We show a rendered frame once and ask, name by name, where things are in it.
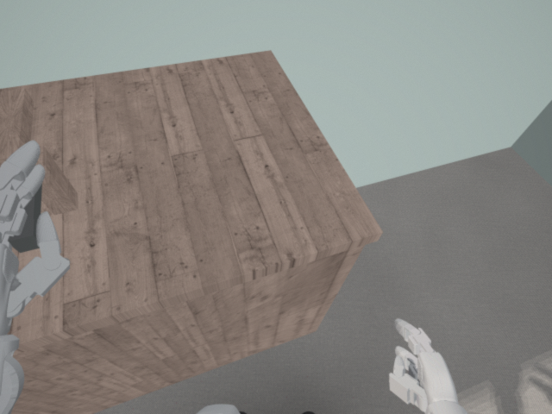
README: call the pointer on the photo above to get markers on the counter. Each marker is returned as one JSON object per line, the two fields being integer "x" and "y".
{"x": 205, "y": 218}

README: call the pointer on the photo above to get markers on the robot left hand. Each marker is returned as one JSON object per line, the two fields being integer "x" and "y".
{"x": 20, "y": 179}

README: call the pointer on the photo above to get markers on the robot right hand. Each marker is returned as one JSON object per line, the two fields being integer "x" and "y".
{"x": 429, "y": 379}

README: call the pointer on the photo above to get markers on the tap lever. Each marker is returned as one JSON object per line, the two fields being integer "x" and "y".
{"x": 26, "y": 241}

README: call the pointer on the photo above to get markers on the left robot forearm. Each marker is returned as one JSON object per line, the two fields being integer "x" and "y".
{"x": 11, "y": 374}

